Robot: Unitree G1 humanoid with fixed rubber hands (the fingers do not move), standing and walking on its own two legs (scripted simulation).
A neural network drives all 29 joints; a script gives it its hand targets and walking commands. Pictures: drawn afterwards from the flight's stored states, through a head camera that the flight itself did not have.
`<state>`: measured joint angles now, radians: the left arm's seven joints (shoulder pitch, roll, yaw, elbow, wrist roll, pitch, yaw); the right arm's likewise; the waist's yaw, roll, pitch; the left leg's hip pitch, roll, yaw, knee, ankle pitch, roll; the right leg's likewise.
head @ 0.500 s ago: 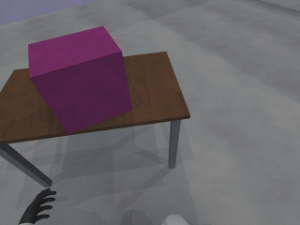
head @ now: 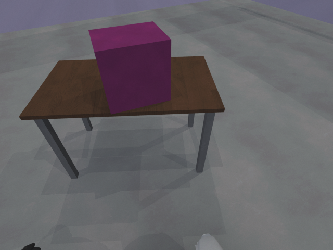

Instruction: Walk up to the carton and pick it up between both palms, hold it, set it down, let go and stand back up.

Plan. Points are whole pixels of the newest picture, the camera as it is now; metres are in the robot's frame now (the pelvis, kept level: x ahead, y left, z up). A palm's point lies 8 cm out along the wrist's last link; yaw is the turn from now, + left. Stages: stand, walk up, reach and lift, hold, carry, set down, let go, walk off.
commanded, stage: walk up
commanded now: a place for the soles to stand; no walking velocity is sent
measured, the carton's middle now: (132, 67) +0.89 +0.10 +0.02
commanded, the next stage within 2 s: none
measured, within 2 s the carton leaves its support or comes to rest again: neither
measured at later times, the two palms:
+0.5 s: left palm out of the picture -0.04 +0.38 -0.03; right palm out of the picture -0.07 -0.29 +0.00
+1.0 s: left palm out of the picture -0.04 +0.32 +0.03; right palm out of the picture -0.15 -0.32 -0.06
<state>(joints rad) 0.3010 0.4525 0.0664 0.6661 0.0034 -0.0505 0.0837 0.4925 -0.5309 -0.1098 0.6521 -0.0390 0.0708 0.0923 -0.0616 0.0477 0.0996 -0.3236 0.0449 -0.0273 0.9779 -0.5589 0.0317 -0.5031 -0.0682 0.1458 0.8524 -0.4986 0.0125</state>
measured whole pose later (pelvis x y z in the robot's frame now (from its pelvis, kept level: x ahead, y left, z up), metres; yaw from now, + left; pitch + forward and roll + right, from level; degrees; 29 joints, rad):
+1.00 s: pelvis -0.13 +0.00 +0.06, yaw -3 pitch -4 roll +3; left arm 0.40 0.43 0.07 0.70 0.00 -0.08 -0.01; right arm 0.48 -0.45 -0.11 0.71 -0.04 0.03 0.07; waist -0.06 0.07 0.07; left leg -0.52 -0.03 -0.12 1.11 -0.21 0.05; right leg -0.25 0.04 0.04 0.48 -0.27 -0.04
